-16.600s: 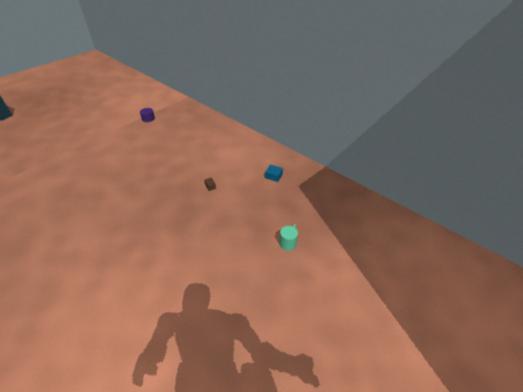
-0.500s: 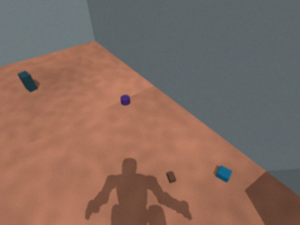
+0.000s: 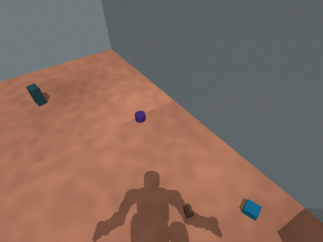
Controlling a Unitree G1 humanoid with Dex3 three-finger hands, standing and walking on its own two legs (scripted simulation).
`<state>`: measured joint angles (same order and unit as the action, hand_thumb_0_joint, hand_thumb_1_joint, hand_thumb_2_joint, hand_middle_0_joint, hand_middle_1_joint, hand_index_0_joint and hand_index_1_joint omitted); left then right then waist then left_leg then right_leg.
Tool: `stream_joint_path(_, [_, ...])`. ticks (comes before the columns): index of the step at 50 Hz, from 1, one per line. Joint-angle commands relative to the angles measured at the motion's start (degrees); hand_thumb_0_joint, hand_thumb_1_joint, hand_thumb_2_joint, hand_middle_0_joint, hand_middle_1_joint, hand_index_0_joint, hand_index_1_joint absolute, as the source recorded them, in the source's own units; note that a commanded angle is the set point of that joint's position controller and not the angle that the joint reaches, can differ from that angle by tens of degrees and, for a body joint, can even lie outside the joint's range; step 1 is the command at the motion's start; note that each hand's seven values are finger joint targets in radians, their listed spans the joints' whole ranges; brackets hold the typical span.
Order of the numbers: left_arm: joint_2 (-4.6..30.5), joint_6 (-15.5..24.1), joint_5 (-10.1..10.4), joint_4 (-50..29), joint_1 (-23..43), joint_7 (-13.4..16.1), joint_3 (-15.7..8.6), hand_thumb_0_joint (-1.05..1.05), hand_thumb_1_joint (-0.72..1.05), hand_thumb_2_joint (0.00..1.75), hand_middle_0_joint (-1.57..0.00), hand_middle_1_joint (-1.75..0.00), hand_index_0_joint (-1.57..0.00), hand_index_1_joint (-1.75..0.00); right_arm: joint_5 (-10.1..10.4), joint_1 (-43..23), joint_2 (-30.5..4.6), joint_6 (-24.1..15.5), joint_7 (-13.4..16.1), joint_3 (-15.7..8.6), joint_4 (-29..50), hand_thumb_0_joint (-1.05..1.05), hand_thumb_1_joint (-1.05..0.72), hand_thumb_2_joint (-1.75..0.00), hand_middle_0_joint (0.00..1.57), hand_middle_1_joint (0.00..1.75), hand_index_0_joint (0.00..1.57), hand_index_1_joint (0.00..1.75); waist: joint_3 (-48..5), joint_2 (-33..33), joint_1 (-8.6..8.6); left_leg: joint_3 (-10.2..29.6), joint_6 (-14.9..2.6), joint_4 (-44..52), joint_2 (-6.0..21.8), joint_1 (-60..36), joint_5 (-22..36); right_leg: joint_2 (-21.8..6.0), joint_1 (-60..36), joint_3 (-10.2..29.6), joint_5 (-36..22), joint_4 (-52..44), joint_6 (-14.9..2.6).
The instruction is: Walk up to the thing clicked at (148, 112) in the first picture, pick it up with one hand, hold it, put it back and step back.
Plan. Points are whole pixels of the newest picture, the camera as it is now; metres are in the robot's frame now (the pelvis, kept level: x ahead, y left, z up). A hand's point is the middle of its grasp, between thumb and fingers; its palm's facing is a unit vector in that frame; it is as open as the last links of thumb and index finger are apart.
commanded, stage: walk up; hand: left
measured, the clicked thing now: (140, 116) +1.36 +0.29 -0.74
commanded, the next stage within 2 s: none
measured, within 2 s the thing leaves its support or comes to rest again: neither
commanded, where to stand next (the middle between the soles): +0.97 +0.05 m, yaw +0 degrees
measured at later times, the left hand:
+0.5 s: hand (84, 190) +0.34 +0.29 -0.13, palm faces -0.08 -0.92 -0.38, open 7.4 cm
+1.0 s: hand (92, 161) +0.48 +0.32 -0.17, palm faces +0.01 -0.93 -0.36, open 7.4 cm
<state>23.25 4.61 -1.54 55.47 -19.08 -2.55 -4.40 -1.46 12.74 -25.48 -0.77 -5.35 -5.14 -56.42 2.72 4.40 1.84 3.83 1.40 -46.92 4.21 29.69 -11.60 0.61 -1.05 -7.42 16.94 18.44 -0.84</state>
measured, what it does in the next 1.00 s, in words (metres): walks ahead: left foot, then right foot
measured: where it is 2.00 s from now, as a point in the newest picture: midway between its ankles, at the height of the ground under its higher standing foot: (164, 167)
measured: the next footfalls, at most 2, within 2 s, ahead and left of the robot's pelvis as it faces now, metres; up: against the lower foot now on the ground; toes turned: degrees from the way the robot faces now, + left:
left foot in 0.12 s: +0.24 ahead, +0.15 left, +0.00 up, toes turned +6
right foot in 0.48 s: +0.42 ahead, -0.13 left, +0.00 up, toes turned -4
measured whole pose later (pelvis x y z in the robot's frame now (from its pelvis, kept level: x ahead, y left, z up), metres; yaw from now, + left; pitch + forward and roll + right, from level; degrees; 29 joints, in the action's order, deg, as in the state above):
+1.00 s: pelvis +0.47 +0.04 -0.02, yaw +2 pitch -3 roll -1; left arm 24.8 3.3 -0.7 51.8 -20.4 -2.2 -2.8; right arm -1.4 13.0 -23.7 -4.6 -4.2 -4.4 -49.3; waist 4.3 -1.2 1.6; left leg -4.3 -1.7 -38.2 3.0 23.7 -11.5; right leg -3.4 12.0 -1.0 27.4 50.5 -1.5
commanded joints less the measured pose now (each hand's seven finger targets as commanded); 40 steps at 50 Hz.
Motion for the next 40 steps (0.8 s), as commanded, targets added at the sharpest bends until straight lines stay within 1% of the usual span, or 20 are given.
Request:
stream_joint_path(1, [17.3,1.6,0.4,-6.3,2.9,0.9,-4.3,0.00,0.90,0.90,-0.20,-0.30,-0.20,-0.30,-0.1,-9.5,-8.8,-1.7,-0.7,-1.8,8.6,0.00,-0.90,-0.90,0.20,0.30,0.20,0.30,5.2,-9.7,1.36,-3.8,-1.52,10.6,2.4,-0.1,1.5,-15.1,4.3,6.8,-6.0,-7.3,-9.35])
stream_joint_path(3, [17.6,1.3,0.5,-6.5,1.7,1.0,-3.9,0.00,0.90,0.90,-0.20,-0.30,-0.20,-0.30,-0.1,-9.9,-8.3,-1.9,-0.5,-1.9,9.2,0.00,-0.90,-0.90,0.20,0.30,0.20,0.30,3.7,-9.6,1.64,-6.3,-2.81,12.7,1.5,-3.5,2.2,-16.4,2.8,6.7,-15.3,-3.6,-9.21])
stream_joint_path(5, [17.9,1.0,0.9,-7.0,3.2,1.2,-3.6,0.00,0.90,0.90,-0.20,-0.30,-0.20,-0.30,-0.2,-4.1,-8.6,-2.1,0.0,-2.7,7.9,0.00,-0.90,-0.90,0.20,0.30,0.20,0.30,1.1,-6.7,-1.93,-9.5,-4.35,16.0,-1.7,-12.7,2.2,-15.1,3.9,3.3,-28.2,5.6,-8.34])
stream_joint_path(6, [16.6,0.8,1.0,-7.7,3.5,1.4,-2.9,0.00,0.90,0.90,-0.20,-0.30,-0.20,-0.30,-0.7,4.2,-10.3,-2.5,0.5,-3.7,5.7,0.00,-0.90,-0.90,0.20,0.30,0.20,0.30,-3.4,-2.4,-6.19,-9.9,-6.45,17.7,-3.7,-23.8,1.2,-12.1,7.7,1.0,-31.3,19.3,-6.99])
stream_joint_path(7, [12.9,0.4,1.7,-8.1,-0.3,1.5,-1.7,0.00,0.90,0.90,-0.20,-0.30,-0.20,-0.30,-1.2,12.3,-14.4,-3.0,1.3,-5.4,4.3,0.00,-0.90,-0.90,0.20,0.30,0.20,0.30,-8.8,6.3,-9.09,-0.8,-10.59,19.8,1.2,-38.9,-7.0,-7.3,21.0,-1.9,-23.2,37.2,-4.07])
stream_joint_path(8, [10.0,0.6,2.5,-9.4,-0.6,1.3,-1.2,0.00,0.90,0.90,-0.20,-0.30,-0.20,-0.30,-0.7,15.9,-19.7,-3.3,1.9,-7.0,5.5,0.00,-0.90,-0.90,0.20,0.30,0.20,0.30,-12.5,17.4,-10.26,28.9,-16.40,26.9,15.9,-47.2,-10.2,3.4,37.2,2.4,5.9,51.7,-1.63])
stream_joint_path(9, [14.3,0.5,1.9,-9.3,3.1,1.8,-1.6,0.00,0.90,0.90,-0.20,-0.30,-0.20,-0.30,1.7,13.7,-19.4,-3.4,2.1,-6.9,6.7,0.00,-0.90,-0.90,0.20,0.30,0.20,0.30,-14.1,7.7,-9.93,34.9,-18.78,31.5,18.4,-42.8,-12.0,0.6,36.3,12.3,13.4,55.2,-3.16])
stream_joint_path(11, [14.1,0.6,2.7,-7.8,0.8,1.6,-0.9,0.00,0.90,0.90,-0.20,-0.30,-0.20,-0.30,2.0,5.7,-15.2,-3.4,3.0,-4.6,9.5,0.00,-0.90,-0.90,0.20,0.30,0.20,0.30,-7.5,1.4,-4.62,18.1,-15.25,29.7,15.8,-33.7,-3.2,-3.7,35.6,14.8,5.1,54.5,-2.59])
stream_joint_path(14, [12.5,0.0,2.0,-6.1,-1.2,0.5,-1.0,0.00,0.90,0.90,-0.20,-0.30,-0.20,-0.30,1.8,2.8,-11.3,-4.4,3.4,-2.6,10.7,0.00,-0.90,-0.90,0.20,0.30,0.20,0.30,-1.4,0.9,-1.95,5.3,-13.88,31.2,12.4,-20.5,8.2,-5.9,29.7,12.1,3.0,45.3,-0.63])
stream_joint_path(19, [11.0,-0.2,0.8,-8.5,4.6,-1.6,-1.2,0.00,0.90,0.90,-0.20,-0.30,-0.20,-0.30,0.8,2.7,-13.1,-5.4,2.8,-3.0,12.4,0.00,-0.90,-0.90,0.20,0.30,0.20,0.30,1.7,3.8,-3.34,1.2,-16.17,33.6,11.7,-18.6,-1.1,-7.8,29.7,7.4,-1.4,26.0,0.87])
stream_joint_path(24, [11.4,0.4,0.5,-6.5,2.5,-1.9,-2.7,0.00,0.90,0.90,-0.20,-0.30,-0.20,-0.30,1.4,-1.0,-13.3,-5.0,2.4,-2.7,13.7,0.00,-0.90,-0.90,0.20,0.30,0.20,0.30,-0.6,1.6,0.34,-2.1,-12.06,26.7,9.4,-9.6,-8.9,-4.4,13.2,2.8,-11.5,17.2,-0.07])
stream_joint_path(26, [13.8,1.1,0.3,-4.9,-3.5,-1.0,-4.1,0.00,0.90,0.90,-0.20,-0.30,-0.20,-0.30,1.1,0.9,-10.3,-4.7,2.5,-1.6,13.8,0.00,-0.90,-0.90,0.20,0.30,0.20,0.30,-4.5,-6.5,3.58,-5.0,-9.18,11.1,5.7,-6.2,-1.8,-2.3,0.9,3.5,-5.7,14.0,-1.50])
stream_joint_path(27, [17.5,1.8,0.0,-4.6,-8.6,-0.2,-5.4,0.00,0.90,0.90,-0.20,-0.30,-0.20,-0.30,1.2,4.0,-6.9,-4.7,2.4,-0.4,13.9,0.00,-0.90,-0.90,0.20,0.30,0.20,0.30,-7.0,-18.7,5.92,-10.0,-6.64,-7.6,-0.1,-0.3,-3.2,-9.7,-5.0,15.1,7.7,5.7,-3.89])
stream_joint_path(28, [21.9,2.5,0.4,-6.3,-9.1,0.5,-5.6,0.00,0.90,0.90,-0.20,-0.30,-0.20,-0.30,1.4,5.7,-5.1,-4.4,2.5,0.4,14.6,0.00,-0.90,-0.90,0.20,0.30,0.20,0.30,-6.0,-24.2,4.49,-7.2,-3.81,-20.0,-6.0,10.1,-18.4,-24.3,-6.6,42.0,12.8,-4.6,-8.73])
stream_joint_path(29, [22.1,2.2,1.3,-6.8,-7.1,0.6,-5.0,0.00,0.90,0.90,-0.20,-0.30,-0.20,-0.30,1.0,2.1,-10.9,-3.8,3.4,-1.2,13.4,0.00,-0.90,-0.90,0.20,0.30,0.20,0.30,-3.6,-15.9,4.60,-1.6,-3.71,-24.3,-4.0,11.1,-18.3,-26.8,-1.5,47.6,12.3,-6.0,-13.43])
stream_joint_path(30, [20.6,2.1,1.8,-7.8,-3.9,0.8,-4.7,0.00,0.90,0.90,-0.20,-0.30,-0.20,-0.30,1.6,2.1,-11.9,-3.7,3.6,-1.3,12.2,0.00,-0.90,-0.90,0.20,0.30,0.20,0.30,-1.5,-10.7,3.17,2.2,-3.72,-24.9,-1.8,10.8,-13.7,-24.7,0.9,40.3,6.9,-4.7,-13.26])
stream_joint_path(33, [16.1,2.1,1.9,-8.8,1.9,1.1,-3.4,0.00,0.90,0.90,-0.20,-0.30,-0.20,-0.30,1.9,6.2,-10.2,-3.3,2.9,-1.0,9.0,0.00,-0.90,-0.90,0.20,0.30,0.20,0.30,0.0,-13.1,-1.06,1.1,-3.21,-15.6,0.9,4.2,-8.3,-17.5,8.6,22.1,-3.5,-3.7,-10.71])
stream_joint_path(36, [15.5,2.4,1.4,-9.9,1.9,1.0,-3.1,0.00,0.90,0.90,-0.20,-0.30,-0.20,-0.30,1.0,5.6,-9.4,-2.5,1.6,-1.4,8.8,0.00,-0.90,-0.90,0.20,0.30,0.20,0.30,1.4,-13.2,-0.94,-1.8,-1.66,-7.0,0.8,2.0,-5.4,-15.5,11.6,15.1,-4.5,-4.7,-11.76])
stream_joint_path(38, [16.3,2.5,1.1,-10.4,1.7,0.9,-3.4,0.00,0.90,0.90,-0.20,-0.30,-0.20,-0.30,0.5,2.5,-8.9,-2.5,1.0,-1.5,9.7,0.00,-0.90,-0.90,0.20,0.30,0.20,0.30,1.8,-12.8,-0.04,-3.5,-1.31,-0.3,1.5,1.0,-4.5,-15.8,12.9,13.4,0.2,-5.5,-12.28])
stream_joint_path(40, [16.7,2.4,0.9,-10.6,0.7,0.8,-3.6,0.00,0.90,0.90,-0.20,-0.30,-0.20,-0.30,0.4,-0.7,-8.2,-2.9,0.6,-1.4,11.1,0.00,-0.90,-0.90,0.20,0.30,0.20,0.30,1.1,-11.8,1.02,-4.2,-1.58,7.1,1.8,-0.7,-1.8,-15.6,10.9,12.5,-2.1,-3.4,-11.74])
